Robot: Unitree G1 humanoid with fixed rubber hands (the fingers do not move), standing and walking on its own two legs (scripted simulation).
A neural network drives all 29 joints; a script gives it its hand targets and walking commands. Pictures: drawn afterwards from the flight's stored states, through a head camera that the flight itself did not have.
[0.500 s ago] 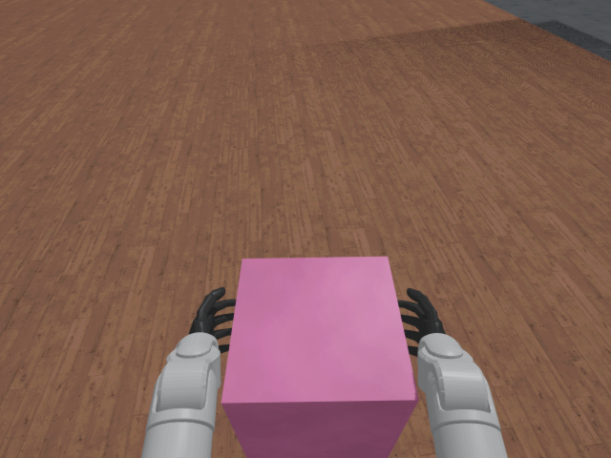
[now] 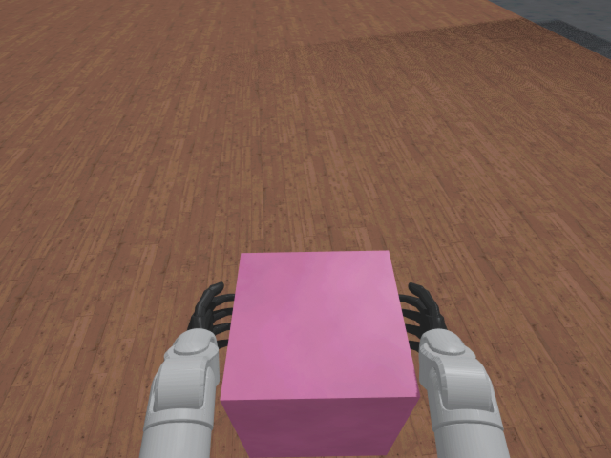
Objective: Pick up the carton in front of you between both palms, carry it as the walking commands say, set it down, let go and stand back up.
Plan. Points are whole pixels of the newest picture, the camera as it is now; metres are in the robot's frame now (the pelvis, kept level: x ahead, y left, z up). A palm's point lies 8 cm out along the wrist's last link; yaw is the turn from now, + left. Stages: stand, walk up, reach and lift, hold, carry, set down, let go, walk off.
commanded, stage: hold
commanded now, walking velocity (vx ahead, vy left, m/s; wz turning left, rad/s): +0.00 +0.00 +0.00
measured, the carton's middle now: (316, 358) +0.30 +0.00 -0.04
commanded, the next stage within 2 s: set down in 0.64 s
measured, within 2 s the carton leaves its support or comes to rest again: neither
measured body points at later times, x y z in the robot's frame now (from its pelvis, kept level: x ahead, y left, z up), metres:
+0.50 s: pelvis -0.03 -0.01 +0.00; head -0.07 -0.02 +0.45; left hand +0.26 +0.17 +0.04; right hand +0.28 -0.14 +0.04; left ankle -0.02 +0.11 -0.74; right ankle +0.05 -0.11 -0.74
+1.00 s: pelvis -0.03 -0.02 -0.01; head -0.01 -0.03 +0.44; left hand +0.30 +0.17 +0.01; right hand +0.33 -0.14 +0.00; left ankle -0.02 +0.11 -0.74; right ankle +0.05 -0.11 -0.74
